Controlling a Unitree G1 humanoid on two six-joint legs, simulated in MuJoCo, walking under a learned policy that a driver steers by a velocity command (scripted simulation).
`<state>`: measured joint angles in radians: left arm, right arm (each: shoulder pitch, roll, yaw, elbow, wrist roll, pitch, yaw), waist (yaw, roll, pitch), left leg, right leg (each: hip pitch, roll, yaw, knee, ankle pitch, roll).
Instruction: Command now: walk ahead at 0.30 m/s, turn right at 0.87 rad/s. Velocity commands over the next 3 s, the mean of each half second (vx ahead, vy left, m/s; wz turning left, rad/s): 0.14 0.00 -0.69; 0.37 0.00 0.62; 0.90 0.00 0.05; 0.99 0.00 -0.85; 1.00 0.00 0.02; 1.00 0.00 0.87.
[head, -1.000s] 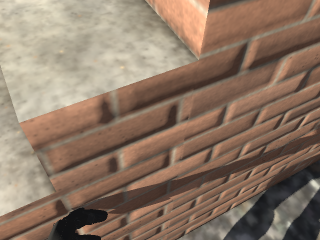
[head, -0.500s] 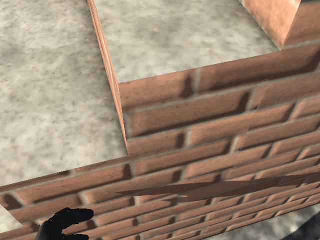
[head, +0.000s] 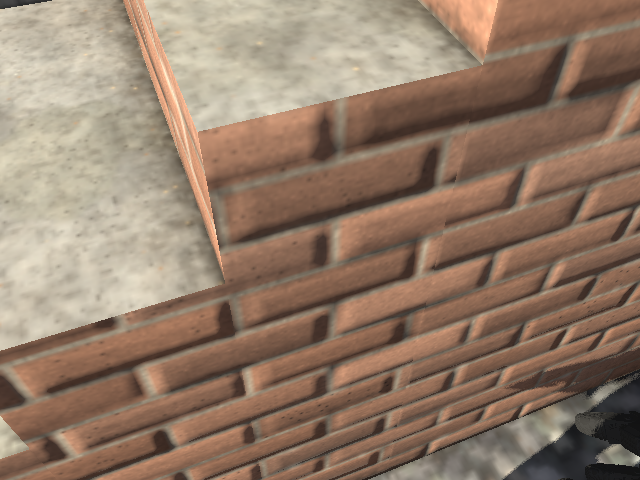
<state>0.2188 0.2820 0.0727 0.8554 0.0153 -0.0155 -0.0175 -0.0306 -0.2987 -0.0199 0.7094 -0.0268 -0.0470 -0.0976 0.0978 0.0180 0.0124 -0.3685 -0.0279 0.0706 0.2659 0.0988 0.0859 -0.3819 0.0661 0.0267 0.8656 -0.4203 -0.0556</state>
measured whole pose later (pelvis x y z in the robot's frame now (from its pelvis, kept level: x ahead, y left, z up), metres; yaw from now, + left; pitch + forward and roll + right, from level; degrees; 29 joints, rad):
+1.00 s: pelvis -0.02 +0.01 +0.00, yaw +7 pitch +3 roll -2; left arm 0.15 0.31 0.05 0.76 0.03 -0.06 0.01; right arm 0.14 -0.30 -0.04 0.76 -0.04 -0.03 0.03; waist 0.02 -0.02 -0.01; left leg -0.32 0.00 0.00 0.56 -0.30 0.05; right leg -0.21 -0.08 -0.20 0.53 -0.33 0.03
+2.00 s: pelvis +0.06 +0.01 +0.00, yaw -14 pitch +3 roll +0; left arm 0.16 0.28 0.05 0.75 -0.02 -0.03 0.01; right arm 0.05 -0.27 0.01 0.71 -0.04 -0.05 -0.07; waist 0.05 0.02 0.03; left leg -0.08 0.05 0.21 0.48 -0.41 0.01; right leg -0.42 0.07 0.07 0.75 -0.29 -0.12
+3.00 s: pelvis +0.10 -0.01 +0.00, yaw +3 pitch +2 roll +0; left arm -0.05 0.19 -0.14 0.64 0.02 -0.05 0.03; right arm 0.15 -0.25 -0.05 0.83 0.01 -0.06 -0.03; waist -0.07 -0.03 0.07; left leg -0.31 -0.25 -0.29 0.47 -0.14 0.08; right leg -0.14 -0.04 -0.11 0.48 -0.35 0.01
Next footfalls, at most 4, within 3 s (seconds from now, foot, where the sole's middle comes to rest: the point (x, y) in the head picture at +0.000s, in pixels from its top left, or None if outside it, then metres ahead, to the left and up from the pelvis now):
0.12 right None -0.02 -0.12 -0.77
0.46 left None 0.03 0.07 -0.77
0.98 left None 0.01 0.11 -0.77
1.26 right None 0.16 -0.04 -0.77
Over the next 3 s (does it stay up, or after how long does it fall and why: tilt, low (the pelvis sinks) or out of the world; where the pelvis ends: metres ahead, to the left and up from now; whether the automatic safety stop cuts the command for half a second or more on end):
stays up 0.10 -0.01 0.00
